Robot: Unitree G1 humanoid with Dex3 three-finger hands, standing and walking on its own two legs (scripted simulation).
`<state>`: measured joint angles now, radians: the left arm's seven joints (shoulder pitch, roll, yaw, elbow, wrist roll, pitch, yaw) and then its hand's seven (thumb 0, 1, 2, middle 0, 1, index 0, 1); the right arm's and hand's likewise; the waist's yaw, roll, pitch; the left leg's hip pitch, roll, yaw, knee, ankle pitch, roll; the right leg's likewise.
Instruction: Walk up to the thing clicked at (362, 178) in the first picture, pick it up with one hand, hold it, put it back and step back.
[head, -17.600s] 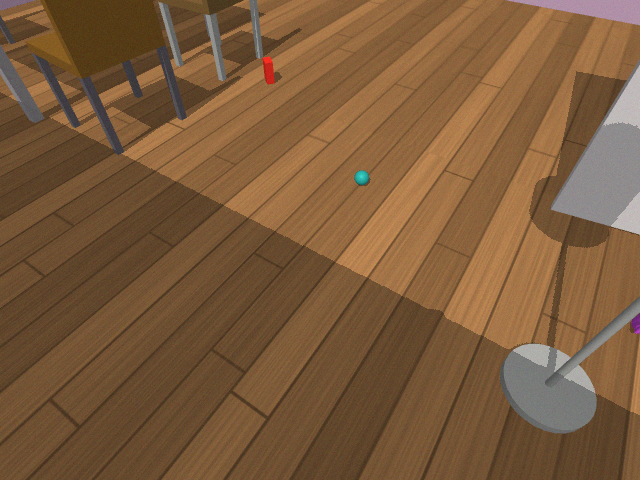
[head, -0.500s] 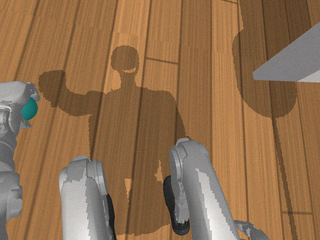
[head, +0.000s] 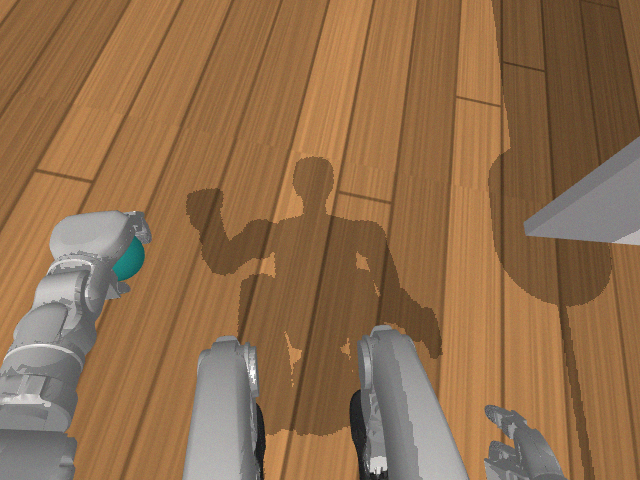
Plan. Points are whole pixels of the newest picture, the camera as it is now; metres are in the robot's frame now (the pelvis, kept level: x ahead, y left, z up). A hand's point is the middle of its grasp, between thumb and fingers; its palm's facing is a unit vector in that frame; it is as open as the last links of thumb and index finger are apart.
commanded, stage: lift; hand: left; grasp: from above
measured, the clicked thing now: (116, 255) +0.42 +0.27 -0.10
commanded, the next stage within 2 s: hold in 0.92 s
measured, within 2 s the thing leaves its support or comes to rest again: neither
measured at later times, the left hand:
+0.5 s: hand (50, 251) +0.35 +0.24 +0.09, palm faces -0.47 -0.09 -0.88, open 9.0 cm
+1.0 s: hand (27, 171) +0.38 +0.23 +0.16, palm faces -0.47 -0.10 -0.88, open 9.0 cm
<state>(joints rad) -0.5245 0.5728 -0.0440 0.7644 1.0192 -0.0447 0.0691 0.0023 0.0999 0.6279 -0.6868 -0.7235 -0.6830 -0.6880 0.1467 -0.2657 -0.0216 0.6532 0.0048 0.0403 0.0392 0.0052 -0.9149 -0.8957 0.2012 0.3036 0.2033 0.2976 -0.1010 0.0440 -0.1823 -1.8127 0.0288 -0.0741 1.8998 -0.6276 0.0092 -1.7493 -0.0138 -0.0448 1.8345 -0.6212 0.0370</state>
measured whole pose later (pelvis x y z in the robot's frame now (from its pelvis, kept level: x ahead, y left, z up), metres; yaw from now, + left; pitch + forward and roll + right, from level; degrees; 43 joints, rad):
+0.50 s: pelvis +0.03 +0.00 +0.17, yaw +2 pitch +17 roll -2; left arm -0.34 0.44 -0.16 0.80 1.00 -0.01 0.10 0.00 0.12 0.63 -0.65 -0.75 -0.65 -0.71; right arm 0.23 -0.24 -0.02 0.73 0.04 -0.02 -0.05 0.01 -0.91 -0.90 0.20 0.30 0.20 0.30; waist -0.07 0.04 -0.14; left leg -1.05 0.04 -0.02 1.24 -0.49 0.00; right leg -1.02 0.00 -0.02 1.19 -0.47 0.02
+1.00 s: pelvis +0.08 -0.01 +0.25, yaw +2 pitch +10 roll -1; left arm -0.33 0.38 -0.18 0.85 0.99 0.04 0.13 0.01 0.11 0.63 -0.67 -0.74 -0.67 -0.70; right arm 0.26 -0.25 -0.04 0.75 0.04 0.00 -0.04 0.01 -0.91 -0.89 0.20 0.30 0.20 0.30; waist -0.06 0.03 -0.08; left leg -0.61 0.04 0.02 0.81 -0.38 -0.01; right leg -0.60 -0.01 0.01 0.79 -0.36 0.02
